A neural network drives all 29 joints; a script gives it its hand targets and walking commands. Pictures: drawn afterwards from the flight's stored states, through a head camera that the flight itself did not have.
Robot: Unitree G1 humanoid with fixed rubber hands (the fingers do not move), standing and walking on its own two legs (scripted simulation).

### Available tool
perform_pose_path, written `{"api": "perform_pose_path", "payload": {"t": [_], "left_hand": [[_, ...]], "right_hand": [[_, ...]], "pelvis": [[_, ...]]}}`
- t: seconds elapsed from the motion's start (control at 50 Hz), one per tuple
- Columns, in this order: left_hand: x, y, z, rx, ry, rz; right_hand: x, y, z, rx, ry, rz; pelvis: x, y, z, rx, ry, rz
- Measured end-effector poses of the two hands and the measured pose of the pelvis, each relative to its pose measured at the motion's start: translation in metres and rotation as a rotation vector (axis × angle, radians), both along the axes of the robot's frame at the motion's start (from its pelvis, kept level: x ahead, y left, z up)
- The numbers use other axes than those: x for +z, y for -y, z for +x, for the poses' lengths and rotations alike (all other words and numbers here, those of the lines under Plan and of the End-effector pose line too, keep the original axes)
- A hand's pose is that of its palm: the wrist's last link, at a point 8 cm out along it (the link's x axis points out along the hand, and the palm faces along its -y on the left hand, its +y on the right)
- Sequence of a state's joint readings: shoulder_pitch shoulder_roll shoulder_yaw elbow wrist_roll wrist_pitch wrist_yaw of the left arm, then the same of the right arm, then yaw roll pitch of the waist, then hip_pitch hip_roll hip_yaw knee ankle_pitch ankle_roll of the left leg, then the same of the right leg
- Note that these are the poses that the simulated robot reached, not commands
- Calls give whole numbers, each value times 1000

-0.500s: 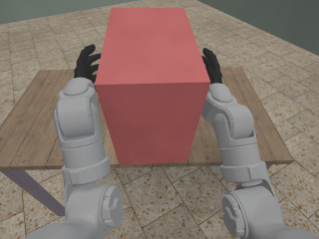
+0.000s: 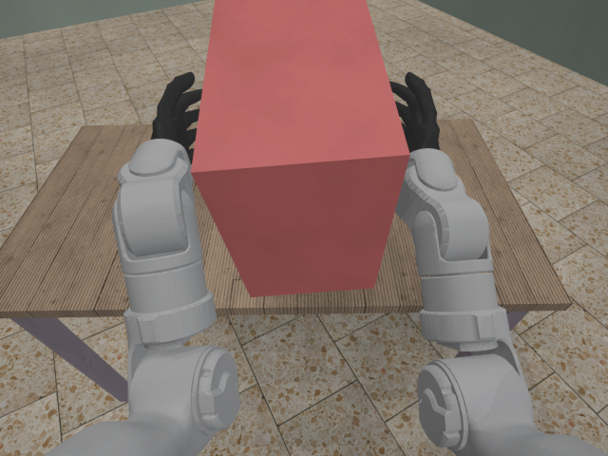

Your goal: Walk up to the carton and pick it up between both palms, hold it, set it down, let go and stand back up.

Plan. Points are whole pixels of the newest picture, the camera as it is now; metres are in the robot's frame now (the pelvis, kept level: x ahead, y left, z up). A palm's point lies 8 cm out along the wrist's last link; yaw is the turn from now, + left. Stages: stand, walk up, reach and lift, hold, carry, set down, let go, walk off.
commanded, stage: set down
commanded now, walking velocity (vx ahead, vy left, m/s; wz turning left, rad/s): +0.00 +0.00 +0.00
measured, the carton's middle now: (301, 154) +0.41 -0.02 +0.19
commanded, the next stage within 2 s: none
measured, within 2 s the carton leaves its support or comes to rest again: neither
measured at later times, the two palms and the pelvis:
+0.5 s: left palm (191, 166) +0.40 +0.11 +0.20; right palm (406, 170) +0.39 -0.15 +0.17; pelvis +0.03 +0.01 +0.00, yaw +0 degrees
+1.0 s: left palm (208, 177) +0.42 +0.10 +0.16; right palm (404, 182) +0.40 -0.16 +0.14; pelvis +0.02 +0.01 +0.00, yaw +0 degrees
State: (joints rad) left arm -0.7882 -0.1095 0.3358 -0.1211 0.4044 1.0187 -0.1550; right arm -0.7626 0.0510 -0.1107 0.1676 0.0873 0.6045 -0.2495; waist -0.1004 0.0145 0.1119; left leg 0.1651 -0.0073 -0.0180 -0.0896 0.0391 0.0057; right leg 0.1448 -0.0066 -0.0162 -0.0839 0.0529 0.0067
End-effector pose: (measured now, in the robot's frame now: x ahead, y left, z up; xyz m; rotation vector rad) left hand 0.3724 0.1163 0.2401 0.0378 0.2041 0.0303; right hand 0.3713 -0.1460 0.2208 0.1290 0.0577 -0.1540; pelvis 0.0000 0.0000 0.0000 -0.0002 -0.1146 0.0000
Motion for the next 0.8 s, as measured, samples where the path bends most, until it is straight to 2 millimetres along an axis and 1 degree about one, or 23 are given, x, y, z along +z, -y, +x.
{"api": "perform_pose_path", "payload": {"t": [0.06,0.12,0.18,0.22,0.28,0.38,0.44,0.64,0.8], "left_hand": [[-8,2,8,-30,0,12],[-21,3,14,-43,-9,18],[-36,4,17,-29,-22,17],[-43,5,19,-10,-26,17],[-48,6,21,15,-16,19],[-43,5,24,18,6,14],[-42,5,25,4,0,15],[-56,7,28,-21,-45,17],[-63,13,36,-21,-44,17]], "right_hand": [[-10,4,7,-1,4,-12],[-27,5,12,0,-16,-29],[-43,5,15,-1,-39,-43],[-50,4,17,-3,-44,-50],[-51,3,20,-10,-36,-57],[-44,3,22,-16,-15,-64],[-43,3,22,-18,-20,-60],[-61,5,19,-32,-67,-53],[-66,10,25,-49,-71,-72]], "pelvis": [[0,-2,3,3,-3,0],[0,-3,8,2,-4,0],[0,-4,12,-1,-9,-1],[0,-5,15,-3,-17,-1],[0,-4,19,-4,-28,-1],[0,-4,25,-5,-23,-1],[0,-5,27,-6,-12,-2],[0,-9,23,-9,-12,-2],[0,-10,19,-7,-46,-1]]}}
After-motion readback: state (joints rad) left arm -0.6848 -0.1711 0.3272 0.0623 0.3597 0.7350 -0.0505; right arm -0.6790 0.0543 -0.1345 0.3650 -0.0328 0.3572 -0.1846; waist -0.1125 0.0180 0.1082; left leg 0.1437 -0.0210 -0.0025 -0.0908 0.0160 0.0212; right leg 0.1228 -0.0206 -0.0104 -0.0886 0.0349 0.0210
